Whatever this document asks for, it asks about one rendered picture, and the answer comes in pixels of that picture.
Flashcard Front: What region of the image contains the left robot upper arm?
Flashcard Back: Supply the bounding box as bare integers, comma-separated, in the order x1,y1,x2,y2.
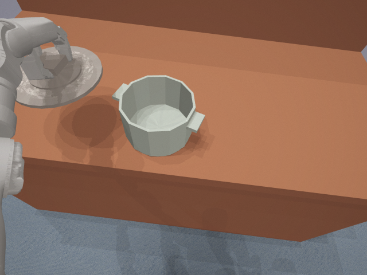
0,137,24,275

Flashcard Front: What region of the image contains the left robot hand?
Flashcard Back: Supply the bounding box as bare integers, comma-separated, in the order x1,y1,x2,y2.
10,17,73,80

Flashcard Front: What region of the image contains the left robot forearm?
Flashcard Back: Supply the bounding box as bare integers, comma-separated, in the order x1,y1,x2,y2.
0,18,33,138

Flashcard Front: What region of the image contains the knob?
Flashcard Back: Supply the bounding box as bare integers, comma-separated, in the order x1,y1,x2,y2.
40,52,69,76

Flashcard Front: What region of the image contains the lid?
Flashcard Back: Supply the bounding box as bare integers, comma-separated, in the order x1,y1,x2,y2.
16,46,103,109

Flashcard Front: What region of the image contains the pot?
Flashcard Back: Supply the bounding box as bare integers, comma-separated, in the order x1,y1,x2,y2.
112,75,205,156

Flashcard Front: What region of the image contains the table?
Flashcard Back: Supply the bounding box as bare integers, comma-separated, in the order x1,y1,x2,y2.
11,0,367,242

